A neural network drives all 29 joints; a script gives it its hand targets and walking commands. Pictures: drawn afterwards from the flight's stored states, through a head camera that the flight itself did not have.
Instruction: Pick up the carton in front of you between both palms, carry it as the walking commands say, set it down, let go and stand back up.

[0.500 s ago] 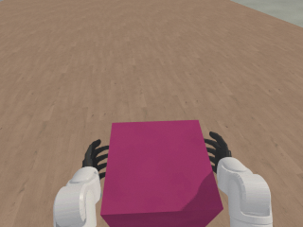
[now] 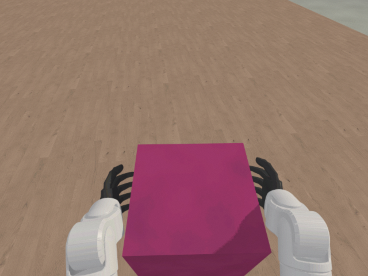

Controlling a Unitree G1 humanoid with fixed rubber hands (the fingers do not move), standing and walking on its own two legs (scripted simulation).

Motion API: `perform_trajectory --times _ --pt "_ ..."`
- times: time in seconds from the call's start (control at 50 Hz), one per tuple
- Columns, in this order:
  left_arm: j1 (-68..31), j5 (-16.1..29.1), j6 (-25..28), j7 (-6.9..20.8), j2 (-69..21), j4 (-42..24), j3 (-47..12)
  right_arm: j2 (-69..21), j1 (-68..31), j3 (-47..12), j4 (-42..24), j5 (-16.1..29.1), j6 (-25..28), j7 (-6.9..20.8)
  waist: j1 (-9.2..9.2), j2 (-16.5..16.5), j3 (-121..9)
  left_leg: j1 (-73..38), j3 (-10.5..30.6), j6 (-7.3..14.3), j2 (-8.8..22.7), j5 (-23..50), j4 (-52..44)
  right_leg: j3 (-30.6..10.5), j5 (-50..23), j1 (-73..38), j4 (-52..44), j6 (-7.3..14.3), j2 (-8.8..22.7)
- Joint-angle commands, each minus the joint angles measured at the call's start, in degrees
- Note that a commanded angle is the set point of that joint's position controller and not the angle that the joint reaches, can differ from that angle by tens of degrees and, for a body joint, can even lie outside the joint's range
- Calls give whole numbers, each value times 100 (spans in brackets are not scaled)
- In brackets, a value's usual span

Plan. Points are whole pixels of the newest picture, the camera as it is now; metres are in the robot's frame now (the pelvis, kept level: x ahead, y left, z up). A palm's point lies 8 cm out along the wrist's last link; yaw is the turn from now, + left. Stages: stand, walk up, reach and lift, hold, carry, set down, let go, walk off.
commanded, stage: carry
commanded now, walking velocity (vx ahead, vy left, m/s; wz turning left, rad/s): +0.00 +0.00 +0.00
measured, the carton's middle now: (191, 217) +0.25 +0.00 +0.03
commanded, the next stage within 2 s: none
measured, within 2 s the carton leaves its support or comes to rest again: neither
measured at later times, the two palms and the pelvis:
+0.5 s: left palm (126, 196) +0.27 +0.13 +0.09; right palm (276, 195) +0.26 -0.17 +0.09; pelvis +0.02 -0.01 -0.01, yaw -2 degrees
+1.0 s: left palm (131, 218) +0.25 +0.13 +0.05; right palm (277, 217) +0.24 -0.17 +0.05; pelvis -0.03 -0.01 +0.00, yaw -2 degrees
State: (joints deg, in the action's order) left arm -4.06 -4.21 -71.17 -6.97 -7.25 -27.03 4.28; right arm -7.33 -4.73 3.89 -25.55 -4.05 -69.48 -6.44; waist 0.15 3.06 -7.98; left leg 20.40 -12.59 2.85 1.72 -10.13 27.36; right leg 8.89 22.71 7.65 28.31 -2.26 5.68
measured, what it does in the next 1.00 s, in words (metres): stands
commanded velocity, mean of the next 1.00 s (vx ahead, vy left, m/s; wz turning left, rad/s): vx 0.00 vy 0.00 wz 0.00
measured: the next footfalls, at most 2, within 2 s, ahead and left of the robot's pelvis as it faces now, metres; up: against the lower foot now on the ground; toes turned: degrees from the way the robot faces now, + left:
none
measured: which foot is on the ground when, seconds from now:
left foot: down 0.00-1.00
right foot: down 0.00-1.00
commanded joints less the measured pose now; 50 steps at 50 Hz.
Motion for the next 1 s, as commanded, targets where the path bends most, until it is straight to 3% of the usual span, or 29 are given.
perform_trajectory --times 0.0,0.06,0.14,0.3,0.44,0.56,0.7,0.98 --pt "-2312 1876 -60 973 -4424 -240 -3885 -4546 -1793 -3539 90 1763 -150 950 -1 -1014 -1184 -1729 1057 50 1064 4120 -51 -190 -1281 326 -411 -103 165" --pt "-2436 1932 29 1006 -4731 -255 -3936 -4839 -2049 -3668 -48 1881 -93 972 -22 -632 -1468 -1859 864 43 949 4605 356 -160 -2486 183 -133 -101 196" --pt "-2451 1964 141 1026 -4987 -352 -3943 -5084 -2253 -3854 -304 1972 -11 972 -18 -473 -1614 -1845 778 74 879 4709 499 -156 -2850 102 -89 -104 172" --pt "-2247 1914 188 1030 -4881 -445 -3904 -4978 -2104 -3946 -448 1920 13 958 -4 -120 -1469 -1250 589 -66 674 3362 571 -210 -4168 -305 44 -38 380" --pt "-2297 1867 159 1065 -4690 -328 -3901 -4794 -2044 -3881 -252 1802 -7 982 -15 -139 -1168 -1040 601 -81 706 2560 569 -197 -3683 -174 -60 50 457" --pt "-2511 1639 342 1179 -4514 231 -3788 -4611 -2292 -3750 252 1590 160 1113 -8 -194 -813 -979 656 -104 764 2023 374 -220 -2450 223 -214 125 438" --pt "-2841 1354 925 1331 -4542 966 -3535 -4641 -2615 -3480 985 1308 734 1296 -10 -252 -655 -921 732 -113 770 1363 127 -319 -1438 494 -432 208 405" --pt "-3174 513 2401 1493 -4395 2509 -2619 -4431 -2915 -2487 2550 482 2215 1487 -21 -302 -765 -958 767 -141 806 931 -52 -393 -734 734 -510 311 349"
